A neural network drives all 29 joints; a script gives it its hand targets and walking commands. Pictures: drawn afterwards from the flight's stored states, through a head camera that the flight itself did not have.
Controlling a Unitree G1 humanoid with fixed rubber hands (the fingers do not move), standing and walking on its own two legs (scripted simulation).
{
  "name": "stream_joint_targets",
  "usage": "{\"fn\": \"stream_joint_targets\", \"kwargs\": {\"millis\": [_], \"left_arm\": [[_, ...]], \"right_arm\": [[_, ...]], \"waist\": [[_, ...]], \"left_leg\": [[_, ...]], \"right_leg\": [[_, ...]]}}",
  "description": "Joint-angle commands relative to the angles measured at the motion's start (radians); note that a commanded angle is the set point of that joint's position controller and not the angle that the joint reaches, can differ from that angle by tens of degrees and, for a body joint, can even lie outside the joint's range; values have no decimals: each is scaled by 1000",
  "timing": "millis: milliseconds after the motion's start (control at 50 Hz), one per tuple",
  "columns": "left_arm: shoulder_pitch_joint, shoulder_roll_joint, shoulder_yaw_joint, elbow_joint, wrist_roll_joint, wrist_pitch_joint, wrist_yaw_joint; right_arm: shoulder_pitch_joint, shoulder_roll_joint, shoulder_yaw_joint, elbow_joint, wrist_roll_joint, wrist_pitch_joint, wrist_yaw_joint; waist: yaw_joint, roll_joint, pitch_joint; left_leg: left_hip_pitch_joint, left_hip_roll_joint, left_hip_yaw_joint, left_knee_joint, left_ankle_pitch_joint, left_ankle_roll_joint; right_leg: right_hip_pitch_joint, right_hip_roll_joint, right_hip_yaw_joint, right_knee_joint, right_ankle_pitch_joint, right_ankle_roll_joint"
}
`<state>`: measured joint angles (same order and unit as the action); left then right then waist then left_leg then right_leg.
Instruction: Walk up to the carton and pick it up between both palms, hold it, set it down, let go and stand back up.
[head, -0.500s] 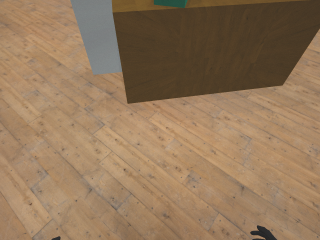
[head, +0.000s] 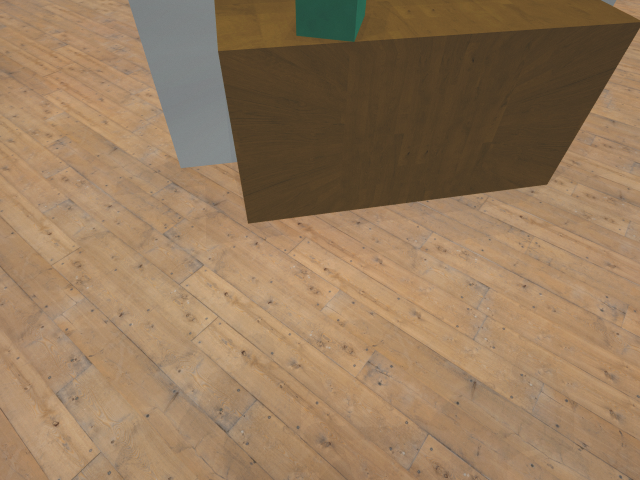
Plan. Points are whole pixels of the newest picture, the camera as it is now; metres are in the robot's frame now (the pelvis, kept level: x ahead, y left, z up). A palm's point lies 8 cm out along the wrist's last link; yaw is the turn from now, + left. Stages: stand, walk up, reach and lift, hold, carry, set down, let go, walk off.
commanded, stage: stand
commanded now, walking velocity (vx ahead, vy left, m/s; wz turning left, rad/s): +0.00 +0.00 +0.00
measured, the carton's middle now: out of the picture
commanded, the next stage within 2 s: none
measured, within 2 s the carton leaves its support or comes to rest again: neither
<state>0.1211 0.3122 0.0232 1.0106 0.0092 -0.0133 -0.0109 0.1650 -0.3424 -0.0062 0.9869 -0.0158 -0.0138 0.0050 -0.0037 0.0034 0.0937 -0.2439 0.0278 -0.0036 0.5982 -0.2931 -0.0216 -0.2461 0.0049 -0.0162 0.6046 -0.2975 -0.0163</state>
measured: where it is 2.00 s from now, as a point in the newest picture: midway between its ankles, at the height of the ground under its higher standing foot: outside the picture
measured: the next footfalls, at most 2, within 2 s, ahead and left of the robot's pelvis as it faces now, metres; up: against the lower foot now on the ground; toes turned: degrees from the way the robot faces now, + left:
none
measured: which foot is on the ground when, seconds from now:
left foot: down 0.00-1.00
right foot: down 0.00-1.00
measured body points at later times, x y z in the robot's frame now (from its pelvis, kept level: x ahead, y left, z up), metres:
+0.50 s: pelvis +0.01 +0.00 +0.01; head +0.02 +0.00 +0.46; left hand +0.08 +0.29 -0.12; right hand +0.10 -0.29 -0.12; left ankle +0.02 +0.14 -0.73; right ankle +0.02 -0.11 -0.73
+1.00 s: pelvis +0.02 +0.00 +0.02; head +0.03 +0.00 +0.47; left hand +0.09 +0.29 -0.12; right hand +0.11 -0.29 -0.12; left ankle +0.02 +0.14 -0.73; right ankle +0.02 -0.11 -0.73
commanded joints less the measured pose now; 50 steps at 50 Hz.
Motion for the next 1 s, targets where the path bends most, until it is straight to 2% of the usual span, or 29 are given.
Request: {"fn": "stream_joint_targets", "kwargs": {"millis": [0, 60, 80, 120, 160, 240, 260, 320, 340, 360, 440, 520, 560, 600, 620, 680, 700, 720, 740, 760, 780, 820, 840, 860, 880, 900, 920, 960, 980], "left_arm": [[-68, 212, 38, -57, -10, -35, 14], [-92, 230, 37, -38, -4, -31, 11], [-60, 225, 46, -20, 0, -34, 15], [-62, 220, 35, -4, 6, -25, 13], [-30, 198, 35, -1, -7, -28, 12], [-87, 197, 23, 8, 8, -26, 12], [-46, 230, 40, 6, 3, -30, 15], [-53, 224, 42, 17, -2, -40, 14], [-106, 243, 40, 16, -4, -34, 12], [-58, 188, 25, 22, -5, -38, 11], [-52, 225, 39, 41, -12, -38, 5], [-47, 218, 47, 46, 2, -35, 5], [-49, 229, 43, 37, 0, -31, 8], [-102, 240, 43, 28, 5, -31, 12], [-62, 235, 47, 44, 8, -31, 13], [-78, 210, 40, 45, 8, -29, 7], [-69, 246, 49, 38, 3, -29, 13], [-18, 178, 37, 44, -4, -30, 9], [-28, 214, 36, 58, -4, -33, 11], [-43, 235, 50, 50, -2, -29, 10], [-51, 187, 31, 51, -2, -34, 1], [-57, 222, 42, 60, -8, -29, 15], [-54, 189, 30, 48, -8, -26, 14], [-28, 195, 35, 49, -12, -30, 14], [-67, 198, 32, 52, 1, -29, 14], [-75, 223, 35, 39, -2, -33, 18], [-79, 221, 38, 41, 3, -28, 4], [-71, 227, 48, 38, -5, -28, 19], [-78, 200, 34, 45, 1, -20, 23]], "right_arm": [[-97, -177, -31, -75, 2, -35, -8], [-66, -181, -28, -44, 5, -28, -9], [-74, -174, -26, -36, 2, -30, -7], [-78, -221, -38, -18, 3, -18, -7], [-89, -190, -35, -22, 8, -25, -8], [-103, -207, -35, -2, -5, -20, -3], [-76, -200, -27, 5, -7, -25, -6], [-98, -168, -24, 2, 5, -29, -11], [-123, -173, -21, -9, 8, -26, -10], [-97, -227, -36, 3, -2, -28, -6], [-96, -200, -22, 19, 7, -32, -16], [-83, -189, -17, 37, 0, -28, -23], [-90, -220, -27, 51, 4, -16, -20], [-127, -148, -17, 20, 6, -20, -18], [-111, -168, -12, 32, -1, -22, -14], [-86, -218, -32, 37, 2, -31, -18], [-93, -214, -29, 40, 2, -27, -17], [-128, -192, -20, 28, -17, -33, -13], [-124, -191, -23, 33, 1, -29, -8], [-82, -200, -31, 36, 2, -28, -13], [-88, -226, -32, 52, 4, -21, -15], [-143, -198, -31, 33, 2, -22, -10], [-101, -208, -30, 34, 6, -20, -13], [-107, -214, -30, 49, 11, -19, -13], [-101, -184, -20, 41, 2, -26, -18], [-102, -189, -26, 38, 17, -25, -20], [-114, -215, -24, 43, -2, -23, -20], [-111, -174, -28, 35, -3, -18, -13], [-143, -182, -21, 13, -4, -21, -15]], "waist": [[19, 36, -121], [-2, -40, -128], [-5, 13, -110], [1, -58, -102], [7, 20, -48], [-1, 16, -4], [9, -34, -81], [14, 15, -141], [-23, -45, -78], [13, 79, -103], [23, -26, -123], [12, -34, -126], [20, 34, -137], [-15, -26, -79], [7, -29, -105], [0, 37, -123], [-6, 28, -106], [33, -14, -131], [20, 10, -133], [13, -48, -136], [29, 9, -161], [16, -17, -157], [19, 52, -128], [29, -11, -135], [5, -3, -90], [-18, -75, -73], [4, 14, -149], [10, -24, -174], [4, 10, -133]], "left_leg": [[44, 86, -104, -177, 133, 68], [72, 76, -71, -166, 89, 62], [62, 83, -94, -189, 88, 71], [44, 83, -89, -214, 60, 54], [3, 77, -110, -242, 5, 69], [25, 87, -99, -258, 16, 60], [58, 104, -108, -258, 14, 57], [104, 90, -76, -231, 99, 60], [81, 95, -93, -248, 132, 47], [71, 91, -88, -238, 143, 56], [70, 101, -89, -248, 169, 55], [98, 100, -90, -251, 199, 45], [126, 100, -74, -257, 145, 46], [88, 101, -87, -273, 134, 52], [93, 101, -83, -284, 133, 54], [101, 93, -88, -276, 168, 54], [98, 96, -75, -280, 187, 41], [95, 108, -99, -266, 199, 64], [96, 104, -108, -258, 256, 68], [139, 99, -88, -273, 257, 48], [145, 87, -88, -258, 267, 52], [139, 112, -97, -272, 240, 54], [154, 108, -83, -256, 277, 45], [131, 109, -99, -254, 270, 55], [110, 102, -94, -267, 260, 60], [142, 109, -95, -277, 262, 50], [148, 107, -69, -250, 240, 46], [134, 109, -103, -285, 259, 60], [123, 107, -93, -264, 275, 64]], "right_leg": [[69, -118, 123, -184, 164, -54], [28, -109, 120, -224, 106, -33], [38, -98, 111, -239, 85, -27], [57, -110, 97, -236, 85, -32], [43, -108, 117, -277, 50, -39], [-4, -115, 124, -297, 2, -34], [33, -111, 109, -274, 60, -31], [70, -133, 148, -293, 114, -31], [20, -114, 113, -288, 101, -25], [84, -124, 117, -273, 174, -27], [126, -132, 105, -278, 188, -12], [108, -119, 87, -285, 218, -13], [90, -116, 111, -285, 168, -15], [72, -115, 108, -292, 162, -20], [97, -113, 93, -292, 152, -10], [114, -130, 106, -300, 212, -33], [94, -120, 98, -282, 230, -26], [129, -124, 90, -283, 238, -25], [144, -128, 95, -286, 284, -26], [119, -124, 84, -273, 251, -27], [132, -127, 96, -276, 262, -22], [114, -132, 96, -261, 254, -22], [111, -127, 98, -280, 257, -15], [122, -129, 89, -290, 271, -16], [105, -130, 96, -289, 282, -26], [53, -122, 87, -297, 257, -18], [104, -139, 93, -304, 276, -16], [153, -126, 92, -266, 263, -18], [129, -130, 86, -272, 281, -29]]}}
